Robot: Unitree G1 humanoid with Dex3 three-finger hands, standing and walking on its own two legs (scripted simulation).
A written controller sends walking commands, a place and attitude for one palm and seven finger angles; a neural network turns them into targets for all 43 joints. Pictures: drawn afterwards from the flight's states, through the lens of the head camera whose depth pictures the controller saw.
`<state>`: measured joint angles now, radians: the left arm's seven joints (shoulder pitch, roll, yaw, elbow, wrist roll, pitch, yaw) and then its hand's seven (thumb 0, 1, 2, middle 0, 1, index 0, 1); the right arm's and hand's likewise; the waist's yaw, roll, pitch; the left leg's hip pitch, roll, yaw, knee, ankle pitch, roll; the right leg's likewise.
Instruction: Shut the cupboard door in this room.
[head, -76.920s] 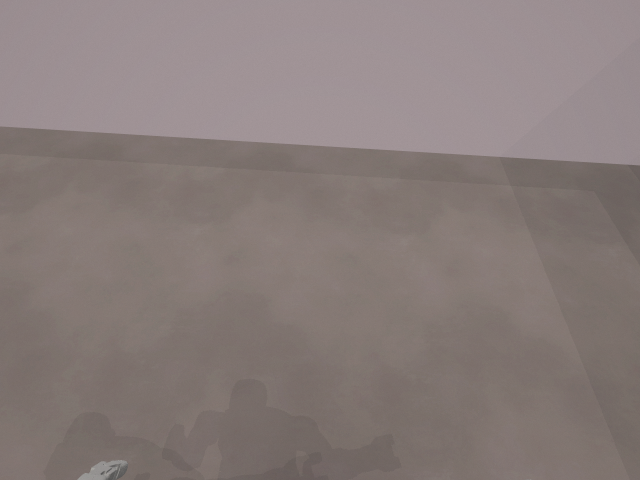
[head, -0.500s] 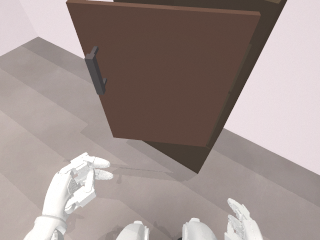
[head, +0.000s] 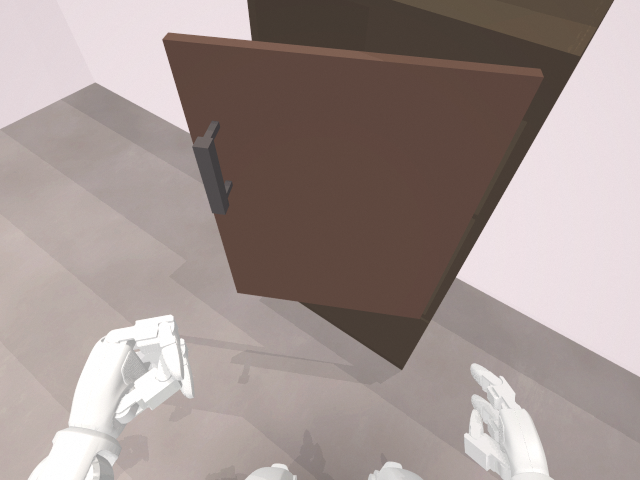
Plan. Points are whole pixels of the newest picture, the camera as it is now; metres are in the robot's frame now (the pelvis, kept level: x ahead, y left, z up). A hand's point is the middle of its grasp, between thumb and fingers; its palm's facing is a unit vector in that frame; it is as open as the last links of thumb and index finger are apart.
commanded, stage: raise the hand and make a fist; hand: left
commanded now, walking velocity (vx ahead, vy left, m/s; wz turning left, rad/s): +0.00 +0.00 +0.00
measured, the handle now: (217, 169) +0.51 +0.20 +0.08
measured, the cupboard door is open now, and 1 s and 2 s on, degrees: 27 27 27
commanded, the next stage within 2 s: bring the fist close to the handle in 0.64 s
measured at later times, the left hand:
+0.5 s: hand (171, 357) +0.23 +0.18 +0.08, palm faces -0.06 -1.00 -0.04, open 3.1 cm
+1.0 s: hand (191, 332) +0.25 +0.16 +0.09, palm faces -0.08 -1.00 -0.05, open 3.1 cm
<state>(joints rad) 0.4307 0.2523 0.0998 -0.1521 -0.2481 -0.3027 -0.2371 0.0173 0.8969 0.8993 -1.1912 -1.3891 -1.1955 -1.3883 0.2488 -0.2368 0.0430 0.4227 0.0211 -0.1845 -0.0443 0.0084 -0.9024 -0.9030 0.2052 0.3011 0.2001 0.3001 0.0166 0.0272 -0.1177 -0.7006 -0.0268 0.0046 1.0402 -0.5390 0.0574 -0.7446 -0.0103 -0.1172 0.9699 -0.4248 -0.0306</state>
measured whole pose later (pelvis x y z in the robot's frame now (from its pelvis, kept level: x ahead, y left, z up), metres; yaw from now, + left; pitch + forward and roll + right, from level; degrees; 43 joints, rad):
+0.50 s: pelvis +0.00 -0.01 +0.01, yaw +0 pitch +9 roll -2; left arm 0.36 0.27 0.16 -0.07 -0.30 -0.27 -0.29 0.02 0.90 0.90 -1.29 -1.50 -1.30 -1.50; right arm 0.30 -0.27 0.03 0.49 0.03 -0.21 -0.05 0.01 -0.90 -0.90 0.21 0.30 0.20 0.30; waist 0.00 0.03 -0.10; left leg -0.61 -0.02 0.01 0.95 -0.50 0.05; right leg -0.67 0.00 -0.11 0.89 -0.39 -0.04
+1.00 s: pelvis -0.01 -0.01 +0.01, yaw +0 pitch +9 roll -1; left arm 0.15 0.26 0.14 0.07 -0.28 -0.26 -0.29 0.02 0.90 0.90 -1.30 -1.50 -1.30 -1.50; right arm 0.26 -0.26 0.06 0.53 0.03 -0.21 -0.06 0.01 -0.90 -0.90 0.21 0.30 0.20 0.30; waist 0.01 0.03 -0.08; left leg -0.63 -0.03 0.00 0.96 -0.49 0.04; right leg -0.68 -0.01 -0.12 0.91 -0.39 -0.05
